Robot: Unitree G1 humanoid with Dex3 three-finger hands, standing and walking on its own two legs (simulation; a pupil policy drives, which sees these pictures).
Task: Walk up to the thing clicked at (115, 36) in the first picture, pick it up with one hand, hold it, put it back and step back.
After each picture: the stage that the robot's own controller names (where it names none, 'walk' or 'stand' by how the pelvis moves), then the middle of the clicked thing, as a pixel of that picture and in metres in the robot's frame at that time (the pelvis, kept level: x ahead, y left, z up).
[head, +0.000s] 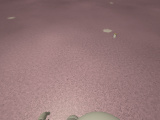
stand; (114, 35) +2.30 -0.63 -0.72
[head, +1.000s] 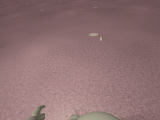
walk; (101, 38) +2.21 -0.12 -0.69
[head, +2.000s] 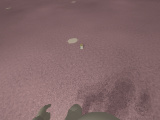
walk; (81, 46) +1.54 +0.31 -0.72
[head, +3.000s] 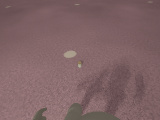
walk; (79, 64) +1.00 +0.26 -0.72
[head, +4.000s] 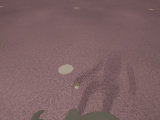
walk; (76, 85) +0.60 +0.19 -0.70
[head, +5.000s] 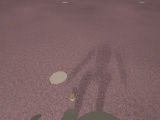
stand; (72, 97) +0.37 +0.19 -0.69
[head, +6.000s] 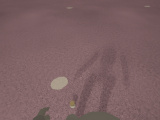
stand; (72, 104) +0.31 +0.20 -0.71
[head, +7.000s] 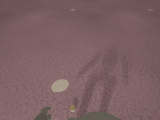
stand; (72, 108) +0.28 +0.19 -0.72
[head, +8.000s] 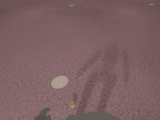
stand; (72, 103) +0.30 +0.21 -0.72
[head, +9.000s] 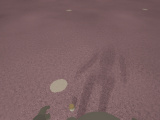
stand; (71, 107) +0.29 +0.20 -0.71
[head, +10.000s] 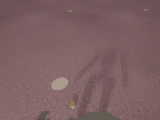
stand; (72, 104) +0.33 +0.20 -0.73
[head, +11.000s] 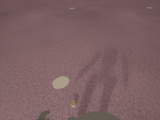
stand; (73, 103) +0.33 +0.19 -0.73
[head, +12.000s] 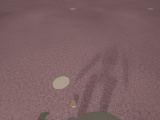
stand; (73, 103) +0.33 +0.19 -0.73
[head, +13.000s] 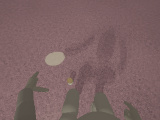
go down; (70, 81) +0.37 +0.19 -0.55
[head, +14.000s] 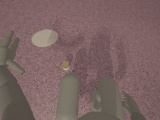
go down; (65, 65) +0.42 +0.22 -0.32
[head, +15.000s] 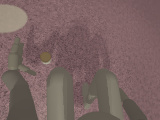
close in; (46, 58) +0.39 +0.26 -0.24
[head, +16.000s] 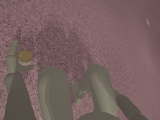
close; (25, 58) +0.40 +0.27 -0.22
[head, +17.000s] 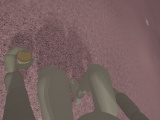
lift; (24, 58) +0.39 +0.28 -0.22
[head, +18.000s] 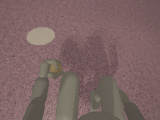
lift; (56, 70) +0.31 +0.25 -0.09
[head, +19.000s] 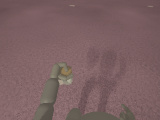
hold; (67, 75) +0.32 +0.17 +0.04
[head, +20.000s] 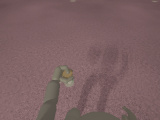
hold; (68, 78) +0.31 +0.16 -0.01
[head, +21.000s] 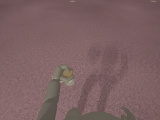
hold; (68, 77) +0.32 +0.16 -0.01
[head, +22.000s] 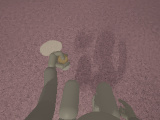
crouch; (64, 62) +0.41 +0.19 -0.08
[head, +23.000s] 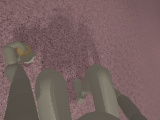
lower; (26, 54) +0.41 +0.28 -0.22
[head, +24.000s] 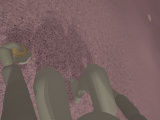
lower; (21, 55) +0.41 +0.29 -0.22
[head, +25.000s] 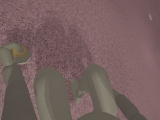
lower; (21, 55) +0.41 +0.29 -0.22
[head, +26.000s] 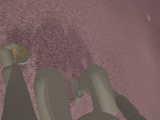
lower; (21, 55) +0.41 +0.29 -0.22
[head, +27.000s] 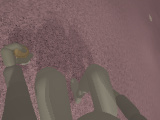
loosen; (22, 56) +0.40 +0.29 -0.22
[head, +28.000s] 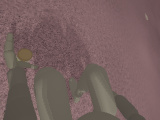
withdraw; (23, 57) +0.39 +0.27 -0.23
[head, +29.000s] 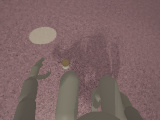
walk; (65, 64) +0.42 +0.22 -0.31
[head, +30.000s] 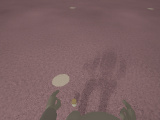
stand; (74, 102) +0.35 +0.16 -0.66
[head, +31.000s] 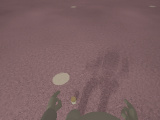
stand; (73, 100) +0.36 +0.18 -0.66
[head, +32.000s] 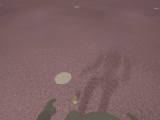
stand; (74, 99) +0.37 +0.17 -0.69
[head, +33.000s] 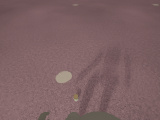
walk; (75, 97) +0.38 +0.17 -0.72
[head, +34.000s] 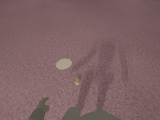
walk; (77, 81) +0.52 +0.15 -0.69
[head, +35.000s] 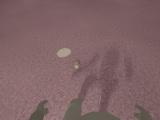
walk; (76, 65) +0.80 +0.26 -0.68
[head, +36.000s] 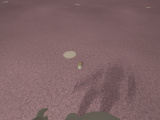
stand; (79, 65) +0.98 +0.19 -0.71
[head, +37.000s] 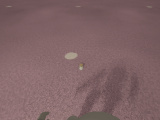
stand; (81, 66) +0.99 +0.19 -0.73
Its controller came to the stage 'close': yes
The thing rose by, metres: 0.71
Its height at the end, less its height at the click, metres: +0.00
